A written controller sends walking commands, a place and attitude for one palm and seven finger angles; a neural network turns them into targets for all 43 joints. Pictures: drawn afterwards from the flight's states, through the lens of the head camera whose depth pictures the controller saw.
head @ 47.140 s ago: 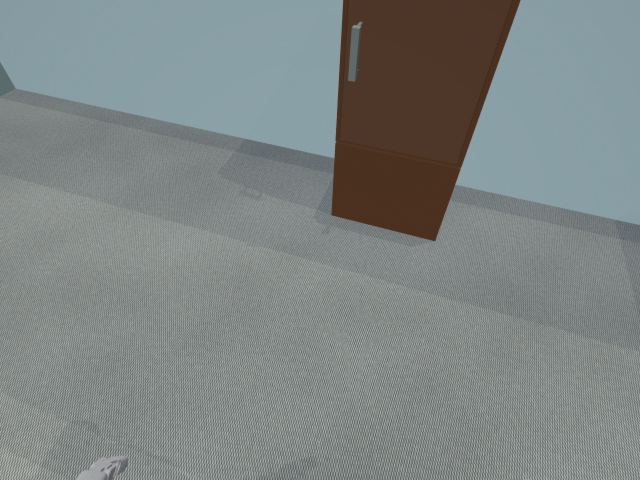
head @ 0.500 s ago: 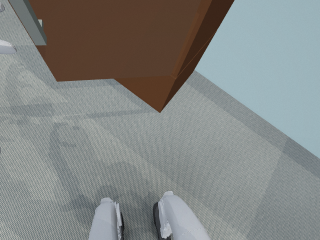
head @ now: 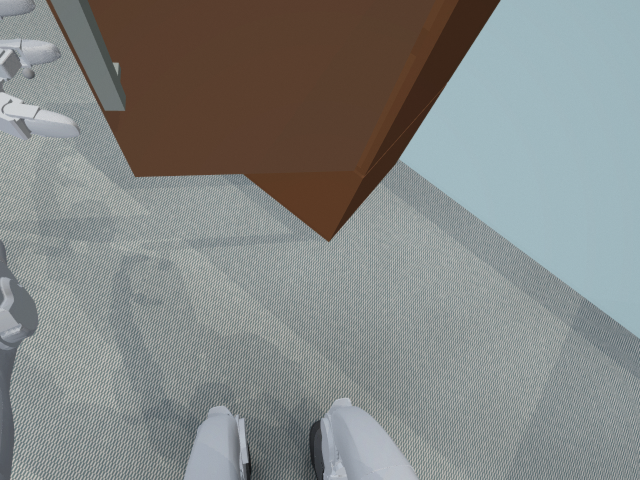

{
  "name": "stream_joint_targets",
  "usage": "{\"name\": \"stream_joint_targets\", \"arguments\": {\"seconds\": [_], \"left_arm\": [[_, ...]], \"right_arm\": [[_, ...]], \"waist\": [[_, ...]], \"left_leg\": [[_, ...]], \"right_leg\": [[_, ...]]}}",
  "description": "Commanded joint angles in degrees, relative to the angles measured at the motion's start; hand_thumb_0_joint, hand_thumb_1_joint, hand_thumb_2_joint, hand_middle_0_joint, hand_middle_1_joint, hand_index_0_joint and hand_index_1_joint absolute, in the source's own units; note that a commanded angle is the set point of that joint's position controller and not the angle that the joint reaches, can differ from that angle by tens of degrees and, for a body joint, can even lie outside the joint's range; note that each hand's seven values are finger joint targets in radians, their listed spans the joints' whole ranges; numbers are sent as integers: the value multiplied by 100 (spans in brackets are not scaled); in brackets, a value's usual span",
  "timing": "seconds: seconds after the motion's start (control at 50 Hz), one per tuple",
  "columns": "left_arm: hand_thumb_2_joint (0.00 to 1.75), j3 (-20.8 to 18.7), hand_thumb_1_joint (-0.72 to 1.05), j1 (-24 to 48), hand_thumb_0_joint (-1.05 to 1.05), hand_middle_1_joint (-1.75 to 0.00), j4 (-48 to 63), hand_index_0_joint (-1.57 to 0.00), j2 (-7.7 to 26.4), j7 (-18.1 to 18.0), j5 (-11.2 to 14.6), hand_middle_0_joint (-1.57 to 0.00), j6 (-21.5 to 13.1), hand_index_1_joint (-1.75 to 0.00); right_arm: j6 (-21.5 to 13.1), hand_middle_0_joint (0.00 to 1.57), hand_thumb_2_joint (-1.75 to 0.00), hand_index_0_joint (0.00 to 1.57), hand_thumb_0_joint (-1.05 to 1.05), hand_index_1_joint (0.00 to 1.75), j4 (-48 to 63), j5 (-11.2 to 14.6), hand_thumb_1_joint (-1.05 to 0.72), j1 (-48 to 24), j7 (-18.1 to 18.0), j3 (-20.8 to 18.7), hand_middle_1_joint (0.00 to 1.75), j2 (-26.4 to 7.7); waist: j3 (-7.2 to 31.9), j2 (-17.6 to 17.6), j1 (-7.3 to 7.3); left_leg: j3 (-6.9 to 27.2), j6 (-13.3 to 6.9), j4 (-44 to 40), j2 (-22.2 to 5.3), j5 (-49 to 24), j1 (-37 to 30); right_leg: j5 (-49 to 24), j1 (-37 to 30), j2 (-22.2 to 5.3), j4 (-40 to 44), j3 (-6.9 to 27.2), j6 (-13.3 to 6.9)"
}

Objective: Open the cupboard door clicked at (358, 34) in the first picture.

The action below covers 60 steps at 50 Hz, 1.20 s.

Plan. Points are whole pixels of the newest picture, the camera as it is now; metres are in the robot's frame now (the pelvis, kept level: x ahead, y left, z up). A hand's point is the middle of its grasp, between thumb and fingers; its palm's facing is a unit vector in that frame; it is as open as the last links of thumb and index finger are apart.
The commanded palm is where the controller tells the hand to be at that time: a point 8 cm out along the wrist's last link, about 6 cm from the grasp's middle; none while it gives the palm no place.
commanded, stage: move the hooked fingers beside the handle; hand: left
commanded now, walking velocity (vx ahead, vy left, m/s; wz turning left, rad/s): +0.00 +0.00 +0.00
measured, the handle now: (94, 37) +0.60 +0.20 +0.08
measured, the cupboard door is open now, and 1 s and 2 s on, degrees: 46 46 46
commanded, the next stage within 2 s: slide the fingers in behind the handle in 0.60 s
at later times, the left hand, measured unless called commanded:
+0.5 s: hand (12, 72) +0.55 +0.27 +0.08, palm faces +0.04 -1.00 -0.02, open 14.0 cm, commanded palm +0.54 +0.28 +0.07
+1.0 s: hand (38, 73) +0.55 +0.25 +0.08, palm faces +0.02 -1.00 +0.00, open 14.0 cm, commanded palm +0.54 +0.26 +0.07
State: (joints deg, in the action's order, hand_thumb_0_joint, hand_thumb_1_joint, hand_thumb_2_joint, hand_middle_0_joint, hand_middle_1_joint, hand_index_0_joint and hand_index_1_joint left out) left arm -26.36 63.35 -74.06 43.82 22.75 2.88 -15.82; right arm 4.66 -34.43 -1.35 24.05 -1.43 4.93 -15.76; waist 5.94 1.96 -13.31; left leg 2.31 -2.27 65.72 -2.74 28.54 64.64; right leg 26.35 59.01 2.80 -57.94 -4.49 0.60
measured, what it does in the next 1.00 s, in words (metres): stands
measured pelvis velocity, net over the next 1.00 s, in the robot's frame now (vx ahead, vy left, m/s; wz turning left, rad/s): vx -0.01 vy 0.00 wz -0.02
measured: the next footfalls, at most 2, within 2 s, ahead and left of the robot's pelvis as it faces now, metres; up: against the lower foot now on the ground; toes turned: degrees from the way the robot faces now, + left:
none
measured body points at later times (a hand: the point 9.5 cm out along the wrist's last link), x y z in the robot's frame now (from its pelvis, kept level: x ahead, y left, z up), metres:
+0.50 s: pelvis -0.01 -0.01 -0.01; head +0.18 +0.03 +0.40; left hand +0.54 +0.32 +0.09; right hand -0.04 -0.27 -0.10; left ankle +0.01 +0.09 -0.65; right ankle +0.00 -0.14 -0.65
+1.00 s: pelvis -0.01 +0.00 -0.01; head +0.17 +0.04 +0.40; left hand +0.54 +0.30 +0.08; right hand -0.04 -0.25 -0.10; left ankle +0.01 +0.09 -0.65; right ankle +0.00 -0.14 -0.65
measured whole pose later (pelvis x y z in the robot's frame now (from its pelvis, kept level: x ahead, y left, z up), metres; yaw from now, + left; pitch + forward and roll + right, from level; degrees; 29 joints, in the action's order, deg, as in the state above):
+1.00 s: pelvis -0.01 +0.00 -0.01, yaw -1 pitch +28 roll -7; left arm -26.9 64.7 -73.6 45.3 21.7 2.3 -15.9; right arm 4.1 -34.9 -1.4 24.3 -1.2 5.7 -15.1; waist 5.4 2.6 -14.2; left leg 2.1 -2.5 67.9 -3.1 28.7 67.7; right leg 26.3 62.3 3.1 -60.1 -4.2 0.8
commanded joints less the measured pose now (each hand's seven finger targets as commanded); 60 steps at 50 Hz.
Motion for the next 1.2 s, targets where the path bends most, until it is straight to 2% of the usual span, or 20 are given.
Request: {"name": "stream_joint_targets", "arguments": {"seconds": [0.0,0.04,0.08,0.16,0.22,0.32,0.48,0.52,0.62,0.66,0.7,0.74,0.8,0.92,1.04,1.06,1.08,1.14,1.16,1.18], "left_arm": [[30,-319,-50,2606,0,-120,1360,-30,1704,-227,6,-30,-612,-120],[30,-482,-50,2509,0,-120,1488,-30,1932,-268,-65,-30,-690,-120],[30,-361,-50,2440,0,-120,1333,-30,1827,-246,-82,-30,-627,-120],[30,-528,-50,2357,0,-120,1347,-30,2096,-116,-51,-30,-514,-120],[30,-487,-50,2462,0,-120,1242,-30,2122,1,15,-30,-456,-120],[30,-572,-50,2490,0,-120,1068,-30,2412,153,28,-30,-451,-120],[30,-224,-50,2458,0,-120,1023,-30,1957,341,109,-30,-283,-120],[30,-344,-50,2486,0,-120,1145,-30,2087,304,113,-30,-293,-120],[30,-432,-50,2750,0,-120,1658,-30,2102,93,88,-30,-492,-120],[30,-483,-50,2709,0,-120,1518,-30,2166,15,32,-30,-489,-120],[30,-351,-50,2660,0,-120,1195,-30,2013,-30,-3,-30,-368,-120],[30,-100,-50,2756,0,-120,1064,-30,1706,-39,-6,-30,-285,-120],[30,-280,-50,2548,0,-120,1228,-30,1914,-71,-34,-30,-290,-120],[30,-102,-50,2589,0,-120,1255,-30,1445,-92,80,-30,-363,-120],[30,-214,-50,2674,0,-120,1269,-30,1494,-262,34,-30,-446,-120],[30,-430,-50,2712,0,-120,1468,-30,1805,-320,-7,-30,-501,-120],[30,-231,-50,2639,0,-120,1531,-30,1540,-338,-31,-30,-524,-120],[30,-64,-50,2520,0,-120,1716,-30,1132,-405,0,-30,-582,-120],[30,-125,-50,2498,0,-120,1673,-30,1176,-434,3,-30,-559,-120],[30,6,-50,2534,0,-120,1639,-30,967,-441,33,-30,-519,-120]], "right_arm": [[-16,20,-90,20,0,30,40,-69,-90,1303,-39,-432,30,-1219],[7,20,-90,20,0,30,80,-62,-90,1300,-29,-447,30,-1227],[34,20,-90,20,0,30,96,-34,-90,1243,-17,-430,30,-1214],[62,20,-90,20,0,30,149,2,-90,1236,-47,-432,30,-1245],[49,20,-90,20,0,30,133,35,-90,1200,-90,-405,30,-1237],[1,20,-90,20,0,30,94,54,-90,1202,-147,-352,30,-1247],[-10,20,-90,20,0,30,47,54,-90,1272,-148,-356,30,-1248],[-11,20,-90,20,0,30,54,52,-90,1286,-147,-377,30,-1268],[-48,20,-90,20,0,30,0,3,-90,1281,-100,-408,30,-1257],[-37,20,-90,20,0,30,-6,9,-90,1267,-87,-394,30,-1264],[-32,20,-90,20,0,30,-9,24,-90,1255,-98,-369,30,-1259],[-62,20,-90,20,0,30,13,32,-90,1236,-96,-350,30,-1246],[-56,20,-90,20,0,30,36,-2,-90,1288,-95,-375,30,-1268],[-65,20,-90,20,0,30,5,-27,-90,1314,-40,-425,30,-1239],[-96,20,-90,20,0,30,-8,-53,-90,1343,-16,-420,30,-1222],[-79,20,-90,20,0,30,-20,-73,-90,1377,-15,-433,30,-1249],[-72,20,-90,20,0,30,-7,-70,-90,1356,13,-446,30,-1210],[-57,20,-90,20,0,30,-27,-93,-90,1382,70,-496,30,-1168],[-37,20,-90,20,0,30,-48,-88,-90,1383,76,-506,30,-1187],[-35,20,-90,20,0,30,-53,-85,-90,1389,92,-517,30,-1175]], "waist": [[2928,1590,-87],[3190,1659,-10],[3113,1665,-40],[3334,1522,-7],[3123,1179,-110],[3072,1222,-126],[3040,1531,-177],[3072,1423,-167],[3376,1866,-93],[3302,1831,-99],[2958,1522,-185],[2720,1579,-269],[3106,1700,-126],[2950,1441,-218],[2963,1490,-180],[3209,1585,-101],[3324,1785,-73],[3358,1820,-94],[3334,1747,-73],[3275,1657,-145]], "left_leg": [[467,162,-476,-90,-3298,-3422],[448,172,-438,-85,-3530,-3483],[413,169,-425,-87,-3468,-3410],[332,96,-407,-54,-3309,-3195],[250,18,-378,-37,-2863,-2720],[214,-15,-289,-39,-2693,-2388],[322,32,-283,-84,-2950,-2800],[321,23,-274,-87,-2871,-2784],[434,109,-309,-113,-3106,-3340],[460,122,-312,-123,-3131,-3344],[453,88,-363,-114,-2768,-3033],[463,70,-440,-96,-2531,-2978],[470,110,-432,-101,-2927,-3224],[499,114,-462,-114,-2875,-3228],[471,96,-437,-81,-2827,-3110],[504,135,-439,-108,-3044,-3266],[519,179,-445,-96,-3247,-3456],[577,228,-448,-138,-3608,-3802],[589,236,-458,-149,-3609,-3797],[582,216,-470,-135,-3522,-3761]], "right_leg": [[-1694,-124,154,352,66,-220],[-1874,-294,159,276,82,-229],[-1904,-297,155,293,89,-200],[-2077,-642,168,302,138,-170],[-2030,-839,180,351,191,-135],[-1976,-872,177,301,230,-140],[-1894,-353,187,259,115,-163],[-1825,-367,188,275,121,-156],[-1707,-160,183,259,95,-194],[-1645,-74,184,248,73,-195],[-1471,-73,183,293,55,-175],[-1327,56,179,336,30,-187],[-1545,-94,172,310,37,-202],[-1515,-24,192,346,12,-184],[-1493,-31,176,294,41,-210],[-1589,-114,167,249,32,-211],[-1645,-77,166,243,36,-222],[-1713,31,178,262,-7,-226],[-1709,26,182,276,-13,-215],[-1708,15,192,307,-13,-202]]}}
